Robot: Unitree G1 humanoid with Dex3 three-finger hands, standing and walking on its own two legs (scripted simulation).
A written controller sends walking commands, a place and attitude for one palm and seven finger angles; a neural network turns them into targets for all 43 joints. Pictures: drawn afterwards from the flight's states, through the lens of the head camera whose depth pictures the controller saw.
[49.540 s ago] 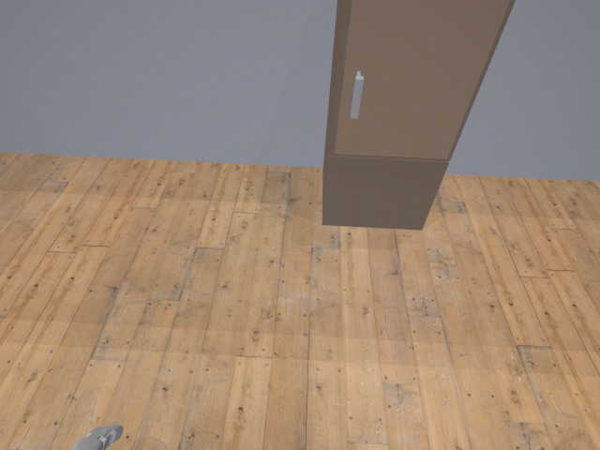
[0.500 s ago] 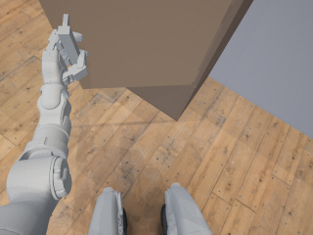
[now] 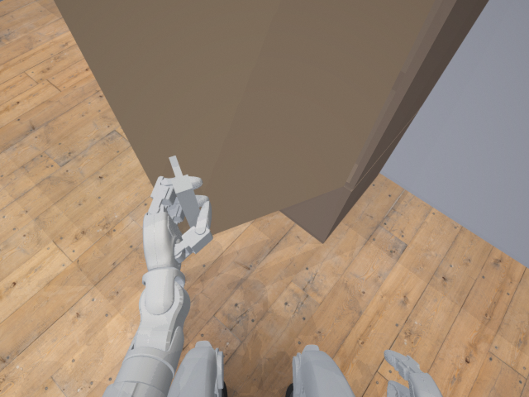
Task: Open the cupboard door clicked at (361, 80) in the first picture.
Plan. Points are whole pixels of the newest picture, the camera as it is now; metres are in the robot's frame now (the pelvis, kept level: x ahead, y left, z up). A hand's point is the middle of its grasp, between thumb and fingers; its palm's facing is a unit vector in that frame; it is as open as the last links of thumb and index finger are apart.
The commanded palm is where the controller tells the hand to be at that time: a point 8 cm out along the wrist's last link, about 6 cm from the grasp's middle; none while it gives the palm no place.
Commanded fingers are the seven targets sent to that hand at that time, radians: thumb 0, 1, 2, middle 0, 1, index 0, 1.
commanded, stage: pull the door open along its arc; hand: left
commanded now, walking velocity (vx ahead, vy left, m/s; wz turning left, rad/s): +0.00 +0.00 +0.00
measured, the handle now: (186, 195) +0.41 +0.13 +0.01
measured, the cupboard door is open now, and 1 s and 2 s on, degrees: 63 79 80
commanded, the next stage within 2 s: open thumb and fingers to let go in 0.50 s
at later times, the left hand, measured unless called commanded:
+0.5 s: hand (247, 276) +0.28 +0.03 +0.01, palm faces +0.33 -0.94 -0.04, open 6.5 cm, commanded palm +0.22 +0.06 +0.01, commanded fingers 0.00 0.90 0.90 -0.40 -1.35 -0.40 -1.35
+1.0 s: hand (245, 278) +0.28 +0.03 +0.01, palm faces +0.35 -0.94 -0.04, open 9.9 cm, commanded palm +0.24 +0.07 +0.01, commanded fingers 0.00 -0.50 0.30 -0.30 -1.20 -0.30 -1.20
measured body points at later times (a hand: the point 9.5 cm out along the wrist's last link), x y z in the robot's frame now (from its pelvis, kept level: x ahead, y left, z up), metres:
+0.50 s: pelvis +0.01 -0.05 +0.00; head +0.10 -0.06 +0.44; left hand +0.26 +0.08 +0.02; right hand +0.18 -0.24 -0.12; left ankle +0.02 +0.12 -0.63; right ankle +0.00 -0.11 -0.63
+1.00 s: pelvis -0.01 -0.04 -0.01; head +0.08 -0.06 +0.43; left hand +0.26 +0.08 +0.01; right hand +0.18 -0.24 -0.13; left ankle +0.02 +0.12 -0.63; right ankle +0.00 -0.11 -0.63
